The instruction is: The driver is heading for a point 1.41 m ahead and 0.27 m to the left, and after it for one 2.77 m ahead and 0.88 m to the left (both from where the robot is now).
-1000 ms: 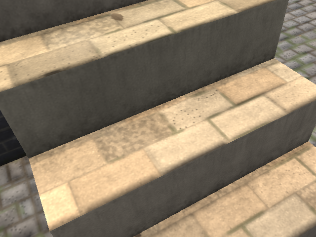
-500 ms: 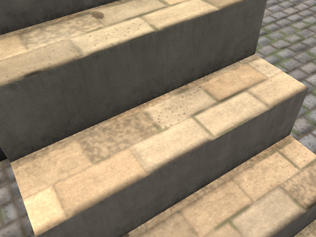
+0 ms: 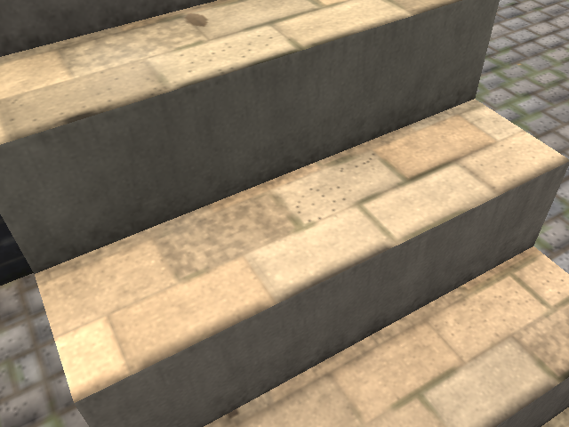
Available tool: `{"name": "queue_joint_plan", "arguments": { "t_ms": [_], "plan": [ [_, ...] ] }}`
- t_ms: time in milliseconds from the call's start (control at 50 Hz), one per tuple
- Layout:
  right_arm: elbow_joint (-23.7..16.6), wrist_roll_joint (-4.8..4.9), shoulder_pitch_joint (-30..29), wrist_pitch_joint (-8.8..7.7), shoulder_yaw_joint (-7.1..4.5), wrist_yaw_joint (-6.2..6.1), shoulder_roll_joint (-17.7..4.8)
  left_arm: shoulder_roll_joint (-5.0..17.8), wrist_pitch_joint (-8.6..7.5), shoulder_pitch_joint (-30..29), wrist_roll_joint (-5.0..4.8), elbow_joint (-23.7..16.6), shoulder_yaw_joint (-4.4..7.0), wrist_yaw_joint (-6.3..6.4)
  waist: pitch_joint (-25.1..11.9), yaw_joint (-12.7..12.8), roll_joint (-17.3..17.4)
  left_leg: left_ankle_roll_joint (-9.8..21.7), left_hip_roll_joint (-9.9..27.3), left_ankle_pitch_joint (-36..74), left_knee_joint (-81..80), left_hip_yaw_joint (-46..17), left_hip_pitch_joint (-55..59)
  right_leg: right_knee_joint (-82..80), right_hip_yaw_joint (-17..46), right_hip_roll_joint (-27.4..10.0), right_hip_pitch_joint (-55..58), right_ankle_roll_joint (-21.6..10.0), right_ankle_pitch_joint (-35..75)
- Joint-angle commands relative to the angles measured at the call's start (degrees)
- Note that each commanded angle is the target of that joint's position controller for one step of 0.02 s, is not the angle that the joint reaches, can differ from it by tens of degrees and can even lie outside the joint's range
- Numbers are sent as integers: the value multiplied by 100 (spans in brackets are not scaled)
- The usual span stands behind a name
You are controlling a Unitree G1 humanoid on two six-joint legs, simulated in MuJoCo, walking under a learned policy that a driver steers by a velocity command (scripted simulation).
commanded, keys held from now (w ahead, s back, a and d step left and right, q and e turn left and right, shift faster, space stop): w+shift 1.00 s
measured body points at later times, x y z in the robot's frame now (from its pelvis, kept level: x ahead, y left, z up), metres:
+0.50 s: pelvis +0.00 +0.00 +0.00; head -0.01 -0.01 +0.45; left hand +0.13 +0.30 -0.09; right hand +0.15 -0.24 -0.09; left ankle +0.01 +0.22 -0.72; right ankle -0.16 -0.18 -0.72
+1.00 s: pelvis +0.00 +0.00 +0.00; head -0.01 -0.01 +0.45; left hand +0.14 +0.30 -0.09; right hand +0.13 -0.24 -0.10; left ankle +0.01 +0.22 -0.72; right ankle -0.16 -0.18 -0.72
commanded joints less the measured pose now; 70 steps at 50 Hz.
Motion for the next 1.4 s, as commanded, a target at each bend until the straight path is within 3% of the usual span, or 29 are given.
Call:
{"name": "queue_joint_plan", "arguments": {
  "t_ms": [20,80,600,740,1400],
  "plan": [
    [-509,28,-305,-55,-164,-32,-608,1080,-13,-54,-41,-256,329,26,62,101,-111,583,-36,389,-145,-363,644,-535,4,-29,-709,-426,3903],
    [-519,-11,-338,-58,-157,34,-584,1076,-3,54,-150,-196,347,54,-86,143,-88,562,-129,290,-75,-368,678,-365,68,-123,-774,-488,4326],
    [-524,0,-387,-38,-135,-25,-619,1035,-95,254,-62,186,364,56,112,169,-25,633,-139,414,-76,-439,964,-403,126,-36,-1003,-437,4124],
    [-487,-4,-378,-60,-130,-7,-611,1062,-82,252,-86,233,384,52,-29,170,-69,621,-149,428,-39,-450,924,-360,102,-32,-885,-439,4205],
    [-374,-3,-322,-58,-129,-3,-629,1040,-87,324,-84,360,377,65,-5,164,-150,627,-170,442,-4,-451,941,-354,93,-16,-891,-412,4280]
  ]
}}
